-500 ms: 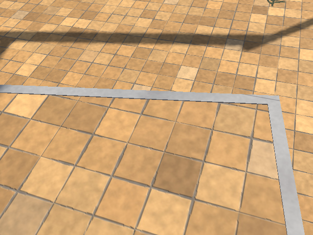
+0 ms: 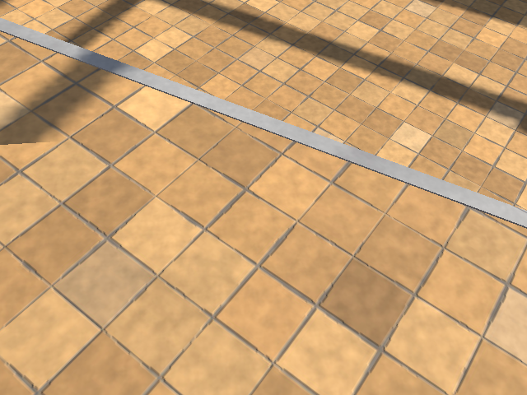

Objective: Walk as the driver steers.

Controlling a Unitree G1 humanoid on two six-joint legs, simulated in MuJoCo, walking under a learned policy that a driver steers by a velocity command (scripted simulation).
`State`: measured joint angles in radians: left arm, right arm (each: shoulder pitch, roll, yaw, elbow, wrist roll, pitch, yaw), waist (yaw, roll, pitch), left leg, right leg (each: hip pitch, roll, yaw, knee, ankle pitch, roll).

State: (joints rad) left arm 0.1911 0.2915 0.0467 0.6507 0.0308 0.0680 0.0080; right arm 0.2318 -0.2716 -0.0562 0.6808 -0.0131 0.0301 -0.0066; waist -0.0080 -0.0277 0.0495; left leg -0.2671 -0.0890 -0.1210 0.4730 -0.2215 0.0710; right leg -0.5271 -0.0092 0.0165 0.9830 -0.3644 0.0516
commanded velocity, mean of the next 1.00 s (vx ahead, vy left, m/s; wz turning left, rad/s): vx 0.00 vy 0.00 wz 0.39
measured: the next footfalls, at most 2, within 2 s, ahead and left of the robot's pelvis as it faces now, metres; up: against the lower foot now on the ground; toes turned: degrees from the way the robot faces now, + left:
right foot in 0.22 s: +0.09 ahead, -0.11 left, +0.00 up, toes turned +12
left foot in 0.66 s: +0.00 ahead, +0.10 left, +0.00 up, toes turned +19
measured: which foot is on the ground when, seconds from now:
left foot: down 0.00-0.22, up 0.24-0.64, down 0.66-1.00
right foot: up 0.00-0.20, down 0.22-0.66, up 0.68-0.98, down 1.00-1.00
